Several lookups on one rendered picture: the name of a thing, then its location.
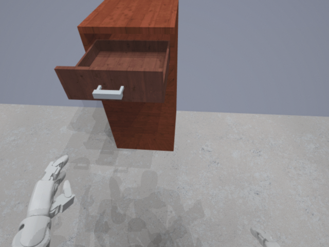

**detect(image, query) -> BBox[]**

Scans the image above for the drawer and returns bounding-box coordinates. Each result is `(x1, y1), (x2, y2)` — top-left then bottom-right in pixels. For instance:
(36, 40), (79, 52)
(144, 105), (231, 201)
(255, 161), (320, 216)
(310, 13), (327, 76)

(54, 40), (170, 103)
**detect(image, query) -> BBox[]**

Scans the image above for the cabinet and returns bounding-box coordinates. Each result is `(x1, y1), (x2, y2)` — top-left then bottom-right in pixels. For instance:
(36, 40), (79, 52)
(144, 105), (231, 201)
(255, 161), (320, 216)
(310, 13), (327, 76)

(77, 0), (178, 151)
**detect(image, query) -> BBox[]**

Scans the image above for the robot left hand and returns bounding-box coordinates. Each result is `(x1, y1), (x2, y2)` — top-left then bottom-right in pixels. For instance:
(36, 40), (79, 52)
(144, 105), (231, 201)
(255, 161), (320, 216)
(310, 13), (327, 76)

(26, 155), (75, 219)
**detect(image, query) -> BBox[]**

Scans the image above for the handle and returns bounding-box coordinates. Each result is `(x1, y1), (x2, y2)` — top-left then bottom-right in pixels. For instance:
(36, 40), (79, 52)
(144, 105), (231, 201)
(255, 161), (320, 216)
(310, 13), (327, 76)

(92, 85), (124, 99)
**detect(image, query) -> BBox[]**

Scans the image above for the robot right hand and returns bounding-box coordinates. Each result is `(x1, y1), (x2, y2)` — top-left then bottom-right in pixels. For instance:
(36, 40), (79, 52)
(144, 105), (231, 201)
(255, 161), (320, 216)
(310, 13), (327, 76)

(250, 227), (280, 247)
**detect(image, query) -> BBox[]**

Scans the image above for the robot left forearm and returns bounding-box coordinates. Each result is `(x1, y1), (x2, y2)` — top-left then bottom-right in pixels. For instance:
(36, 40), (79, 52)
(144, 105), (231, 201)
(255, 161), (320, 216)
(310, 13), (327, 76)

(12, 215), (51, 247)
